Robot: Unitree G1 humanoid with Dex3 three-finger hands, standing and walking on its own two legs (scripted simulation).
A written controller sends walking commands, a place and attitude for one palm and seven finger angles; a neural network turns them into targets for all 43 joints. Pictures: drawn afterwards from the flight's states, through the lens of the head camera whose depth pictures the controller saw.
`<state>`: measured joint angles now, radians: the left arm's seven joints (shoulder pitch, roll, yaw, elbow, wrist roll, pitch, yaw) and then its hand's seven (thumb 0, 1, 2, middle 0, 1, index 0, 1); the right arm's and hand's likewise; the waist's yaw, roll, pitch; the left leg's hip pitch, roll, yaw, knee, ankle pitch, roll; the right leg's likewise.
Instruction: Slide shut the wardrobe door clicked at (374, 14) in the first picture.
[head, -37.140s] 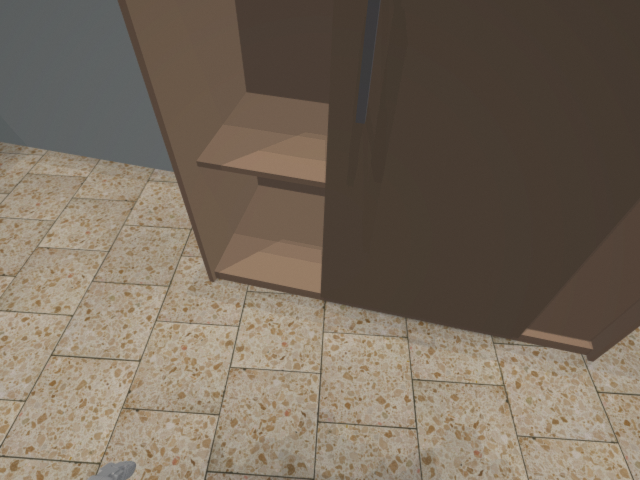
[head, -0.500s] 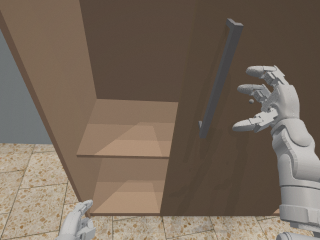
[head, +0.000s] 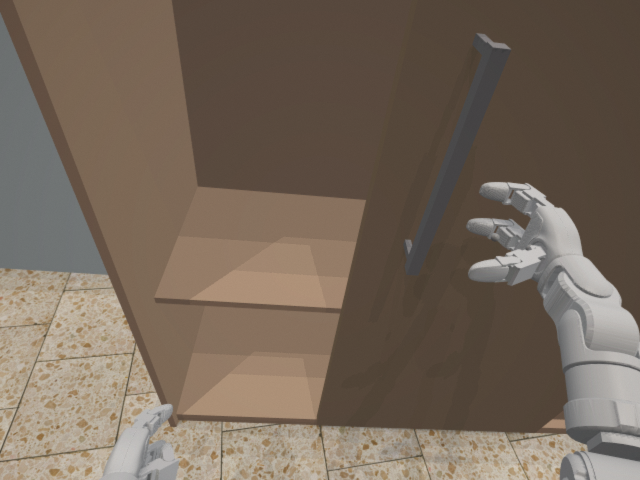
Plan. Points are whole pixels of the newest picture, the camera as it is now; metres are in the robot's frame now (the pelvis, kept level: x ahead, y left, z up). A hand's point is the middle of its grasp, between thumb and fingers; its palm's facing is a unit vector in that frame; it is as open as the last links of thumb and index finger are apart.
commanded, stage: move the hooked fingers beside the handle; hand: right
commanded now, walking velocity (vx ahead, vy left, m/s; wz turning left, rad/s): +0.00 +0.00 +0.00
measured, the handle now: (441, 174) +0.46 -0.11 +0.21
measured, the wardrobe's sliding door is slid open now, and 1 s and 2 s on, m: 0.42 0.42 0.42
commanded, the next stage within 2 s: feel for the door with the fingertips in 1.80 s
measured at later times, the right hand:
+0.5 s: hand (491, 237) +0.35 -0.15 +0.20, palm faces -0.06 +1.00 -0.03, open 14.0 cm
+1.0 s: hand (529, 200) +0.37 -0.18 +0.24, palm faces +0.05 +1.00 -0.06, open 14.0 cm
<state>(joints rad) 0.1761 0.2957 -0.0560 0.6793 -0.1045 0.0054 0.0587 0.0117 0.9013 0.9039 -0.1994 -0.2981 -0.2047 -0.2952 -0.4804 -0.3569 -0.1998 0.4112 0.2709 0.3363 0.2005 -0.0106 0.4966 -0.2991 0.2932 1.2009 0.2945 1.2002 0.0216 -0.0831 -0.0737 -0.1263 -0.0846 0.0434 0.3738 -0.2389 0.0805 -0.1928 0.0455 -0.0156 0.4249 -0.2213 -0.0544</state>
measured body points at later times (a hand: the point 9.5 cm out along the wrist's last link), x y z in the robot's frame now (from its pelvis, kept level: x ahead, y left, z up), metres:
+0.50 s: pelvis +0.01 +0.00 +0.00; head -0.01 +0.02 +0.45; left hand +0.17 +0.24 -0.09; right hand +0.35 -0.20 +0.20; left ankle -0.02 +0.06 -0.74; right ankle +0.00 -0.09 -0.74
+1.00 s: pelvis +0.00 +0.00 +0.00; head -0.05 +0.02 +0.45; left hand +0.17 +0.23 -0.09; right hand +0.36 -0.23 +0.25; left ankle -0.02 +0.06 -0.74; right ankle +0.00 -0.09 -0.74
